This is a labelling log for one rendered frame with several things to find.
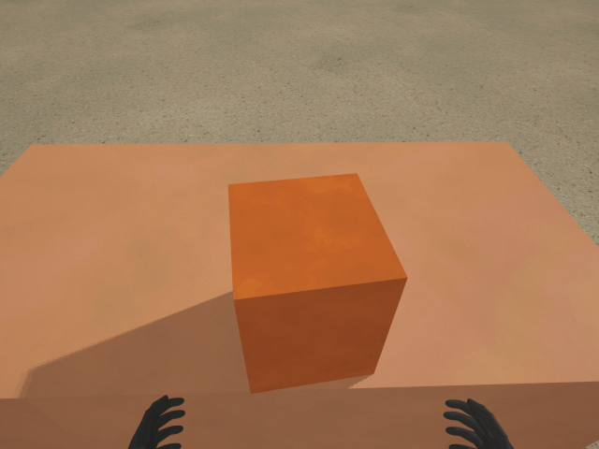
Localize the right robot hand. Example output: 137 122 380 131
444 398 514 449

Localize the carton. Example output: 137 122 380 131
228 173 408 394

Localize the pedestal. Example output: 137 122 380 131
0 141 599 449

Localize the left robot hand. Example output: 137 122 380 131
128 395 185 449

